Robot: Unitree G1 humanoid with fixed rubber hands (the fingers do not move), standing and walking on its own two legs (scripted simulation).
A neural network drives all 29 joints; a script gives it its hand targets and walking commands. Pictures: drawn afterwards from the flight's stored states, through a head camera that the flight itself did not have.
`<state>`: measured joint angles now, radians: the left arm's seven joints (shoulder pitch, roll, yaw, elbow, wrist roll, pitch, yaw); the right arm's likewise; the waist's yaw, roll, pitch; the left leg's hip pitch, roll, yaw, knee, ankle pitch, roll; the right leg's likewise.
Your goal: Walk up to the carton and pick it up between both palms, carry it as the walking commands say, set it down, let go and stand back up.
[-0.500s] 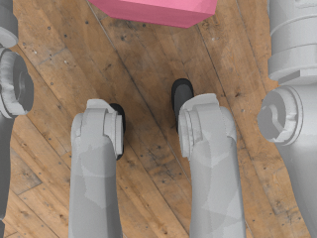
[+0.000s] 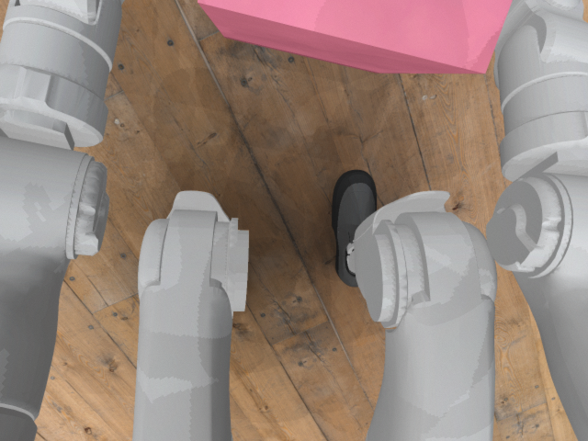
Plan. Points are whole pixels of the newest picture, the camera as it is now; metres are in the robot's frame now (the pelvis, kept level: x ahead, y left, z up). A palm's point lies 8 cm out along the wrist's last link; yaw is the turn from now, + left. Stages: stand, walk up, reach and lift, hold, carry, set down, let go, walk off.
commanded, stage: reach and lift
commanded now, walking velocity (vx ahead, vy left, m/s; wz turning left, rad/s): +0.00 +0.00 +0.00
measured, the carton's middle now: out of the picture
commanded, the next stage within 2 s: none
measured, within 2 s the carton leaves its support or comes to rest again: leaves its support in 1.30 s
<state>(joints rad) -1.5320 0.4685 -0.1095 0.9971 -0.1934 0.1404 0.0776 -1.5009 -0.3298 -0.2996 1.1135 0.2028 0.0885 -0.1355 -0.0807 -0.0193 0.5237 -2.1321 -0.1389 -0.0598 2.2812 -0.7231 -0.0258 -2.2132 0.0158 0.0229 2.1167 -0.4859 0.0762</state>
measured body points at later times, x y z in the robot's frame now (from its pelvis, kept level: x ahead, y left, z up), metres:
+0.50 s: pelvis -0.02 -0.02 +0.00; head +0.36 +0.00 +0.22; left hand +0.58 +0.11 -0.18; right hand +0.54 -0.21 -0.18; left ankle +0.08 +0.11 -0.34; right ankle +0.14 -0.14 -0.34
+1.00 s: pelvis -0.01 +0.00 -0.01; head +0.37 +0.01 +0.22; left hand +0.59 +0.11 -0.18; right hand +0.54 -0.21 -0.18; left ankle +0.08 +0.11 -0.34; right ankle +0.14 -0.14 -0.34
